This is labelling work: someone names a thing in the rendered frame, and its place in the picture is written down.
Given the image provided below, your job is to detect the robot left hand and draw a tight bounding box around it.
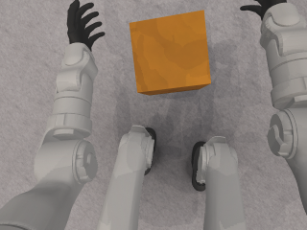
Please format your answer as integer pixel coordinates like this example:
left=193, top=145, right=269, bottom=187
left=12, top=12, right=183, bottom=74
left=66, top=0, right=106, bottom=52

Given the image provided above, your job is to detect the robot right hand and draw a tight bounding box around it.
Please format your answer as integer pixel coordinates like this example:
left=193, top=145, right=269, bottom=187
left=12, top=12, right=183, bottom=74
left=240, top=0, right=287, bottom=21

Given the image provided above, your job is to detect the right robot forearm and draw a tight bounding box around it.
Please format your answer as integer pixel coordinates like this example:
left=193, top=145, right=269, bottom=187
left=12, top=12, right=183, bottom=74
left=259, top=2, right=307, bottom=110

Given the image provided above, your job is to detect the left robot foot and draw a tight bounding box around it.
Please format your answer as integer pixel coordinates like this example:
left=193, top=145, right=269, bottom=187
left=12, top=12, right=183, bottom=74
left=144, top=127, right=156, bottom=175

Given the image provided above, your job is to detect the left robot forearm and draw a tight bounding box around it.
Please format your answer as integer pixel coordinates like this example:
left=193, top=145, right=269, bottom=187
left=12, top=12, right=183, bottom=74
left=34, top=42, right=98, bottom=179

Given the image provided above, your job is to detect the robot right upper arm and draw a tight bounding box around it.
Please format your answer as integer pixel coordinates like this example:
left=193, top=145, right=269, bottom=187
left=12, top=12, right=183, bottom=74
left=267, top=107, right=307, bottom=215

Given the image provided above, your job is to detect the carton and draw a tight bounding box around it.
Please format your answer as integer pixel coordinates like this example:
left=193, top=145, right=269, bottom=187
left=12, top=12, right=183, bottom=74
left=129, top=10, right=211, bottom=96

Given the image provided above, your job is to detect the left robot thigh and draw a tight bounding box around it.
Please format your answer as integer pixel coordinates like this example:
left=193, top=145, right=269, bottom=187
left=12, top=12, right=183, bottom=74
left=95, top=131, right=154, bottom=230

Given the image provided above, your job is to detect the robot left upper arm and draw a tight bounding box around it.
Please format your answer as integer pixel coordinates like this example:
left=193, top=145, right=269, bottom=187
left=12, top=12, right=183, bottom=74
left=0, top=139, right=98, bottom=230

